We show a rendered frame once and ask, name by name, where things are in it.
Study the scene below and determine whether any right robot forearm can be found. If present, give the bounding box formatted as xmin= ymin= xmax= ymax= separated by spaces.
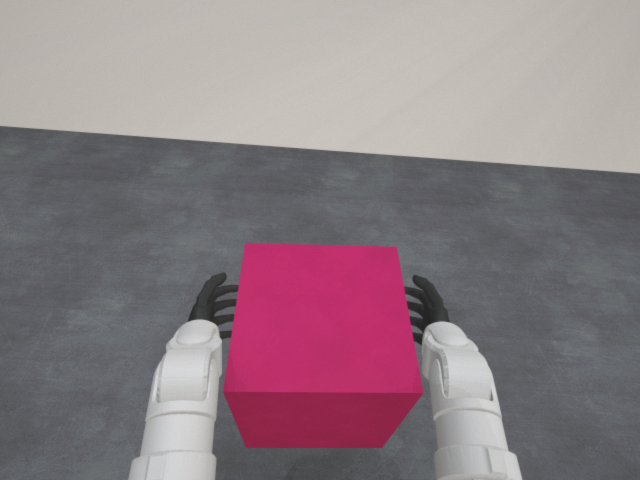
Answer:
xmin=421 ymin=322 xmax=522 ymax=480

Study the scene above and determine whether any right robot hand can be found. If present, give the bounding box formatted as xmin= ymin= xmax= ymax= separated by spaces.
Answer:
xmin=404 ymin=275 xmax=450 ymax=346

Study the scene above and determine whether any left robot forearm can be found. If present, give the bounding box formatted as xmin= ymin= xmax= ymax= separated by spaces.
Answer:
xmin=128 ymin=319 xmax=222 ymax=480

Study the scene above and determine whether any carton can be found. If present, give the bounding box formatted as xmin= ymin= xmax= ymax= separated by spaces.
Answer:
xmin=223 ymin=243 xmax=423 ymax=448

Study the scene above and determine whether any left robot hand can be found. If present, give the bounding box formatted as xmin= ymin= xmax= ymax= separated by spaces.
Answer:
xmin=188 ymin=273 xmax=239 ymax=339

